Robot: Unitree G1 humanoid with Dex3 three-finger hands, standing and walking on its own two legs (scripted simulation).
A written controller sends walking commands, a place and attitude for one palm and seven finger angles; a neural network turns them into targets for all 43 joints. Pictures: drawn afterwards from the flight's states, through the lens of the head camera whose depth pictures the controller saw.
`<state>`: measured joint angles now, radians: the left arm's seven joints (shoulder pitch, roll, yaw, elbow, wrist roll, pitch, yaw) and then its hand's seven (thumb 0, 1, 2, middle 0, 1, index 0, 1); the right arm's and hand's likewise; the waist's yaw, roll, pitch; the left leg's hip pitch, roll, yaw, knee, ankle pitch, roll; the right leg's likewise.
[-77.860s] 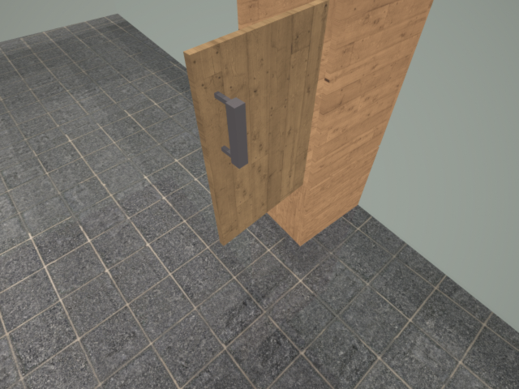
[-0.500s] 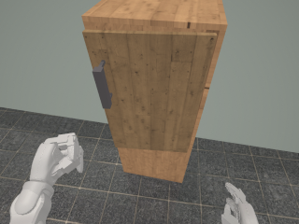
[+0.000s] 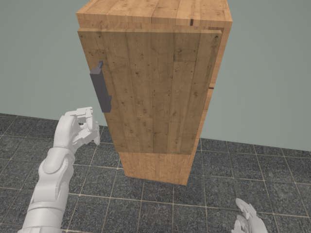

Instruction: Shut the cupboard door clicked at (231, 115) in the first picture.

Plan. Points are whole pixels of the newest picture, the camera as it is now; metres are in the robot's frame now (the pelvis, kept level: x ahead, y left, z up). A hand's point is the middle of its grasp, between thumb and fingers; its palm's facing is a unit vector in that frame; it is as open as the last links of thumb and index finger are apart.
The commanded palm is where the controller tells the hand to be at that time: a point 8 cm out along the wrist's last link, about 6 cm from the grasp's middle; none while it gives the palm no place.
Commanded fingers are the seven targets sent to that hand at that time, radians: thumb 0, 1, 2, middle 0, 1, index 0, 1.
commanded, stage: bring the fist close to the handle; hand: left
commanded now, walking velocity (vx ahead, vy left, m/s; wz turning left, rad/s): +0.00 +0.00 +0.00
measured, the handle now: (103, 87) +0.50 +0.19 +0.11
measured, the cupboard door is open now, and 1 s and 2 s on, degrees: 6 6 0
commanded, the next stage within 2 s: push the door shut along its arc in 0.80 s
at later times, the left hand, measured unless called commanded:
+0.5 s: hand (106, 107) +0.41 +0.16 +0.12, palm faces +0.01 -1.00 -0.01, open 3.1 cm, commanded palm +0.38 +0.21 +0.11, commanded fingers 0.00 0.90 0.90 -1.30 -1.50 -1.30 -1.50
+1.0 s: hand (107, 108) +0.40 +0.16 +0.11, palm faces +0.00 -1.00 -0.02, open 3.1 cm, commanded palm +0.39 +0.21 +0.11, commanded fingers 0.00 0.90 0.90 -1.30 -1.50 -1.30 -1.50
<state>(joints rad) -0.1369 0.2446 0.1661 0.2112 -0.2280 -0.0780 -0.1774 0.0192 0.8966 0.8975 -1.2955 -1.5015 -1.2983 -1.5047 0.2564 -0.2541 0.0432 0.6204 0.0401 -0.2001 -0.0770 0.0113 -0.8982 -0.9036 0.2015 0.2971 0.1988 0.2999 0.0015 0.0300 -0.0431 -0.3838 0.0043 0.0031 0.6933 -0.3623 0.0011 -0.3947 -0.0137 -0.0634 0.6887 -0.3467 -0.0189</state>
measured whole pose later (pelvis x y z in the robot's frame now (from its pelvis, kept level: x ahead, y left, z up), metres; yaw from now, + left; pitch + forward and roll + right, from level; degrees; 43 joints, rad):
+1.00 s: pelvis -0.01 +0.00 +0.00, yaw -1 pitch +6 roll +0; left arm -0.54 0.28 0.23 0.75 -0.18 -0.23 -0.15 0.02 0.90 0.90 -1.30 -1.50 -1.30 -1.50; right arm 0.29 -0.26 0.02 0.65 0.04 -0.07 -0.06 0.01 -0.90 -0.90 0.20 0.30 0.20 0.30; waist -0.05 0.03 -0.06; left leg -0.46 0.02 0.02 0.70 -0.34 0.00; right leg -0.48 0.00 -0.04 0.69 -0.32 -0.02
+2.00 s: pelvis -0.05 +0.01 -0.03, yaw +1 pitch +14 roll -2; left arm -1.05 0.38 0.21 1.21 -0.12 -0.28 -0.03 0.02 0.90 0.90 -1.45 -1.50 -1.44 -1.50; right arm 0.38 -0.28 0.04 0.71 0.00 -0.15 -0.03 0.01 -0.90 -0.90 0.20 0.30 0.20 0.30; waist -0.14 0.01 -0.08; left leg -0.79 0.00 -0.03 0.87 -0.33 0.01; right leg -0.76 -0.02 -0.10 0.82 -0.30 -0.01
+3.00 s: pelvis +0.01 -0.01 +0.00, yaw -1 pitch +4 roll +0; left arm -0.32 0.22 0.17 0.43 -0.20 -0.12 -0.14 0.02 0.90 0.90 -1.30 -1.50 -1.30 -1.50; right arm 0.21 -0.24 0.03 0.57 0.05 -0.05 -0.05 0.01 -0.90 -0.90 0.20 0.30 0.20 0.30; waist 0.00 0.04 -0.08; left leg -0.37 0.02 0.00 0.66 -0.36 -0.01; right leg -0.39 0.00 -0.05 0.66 -0.34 -0.03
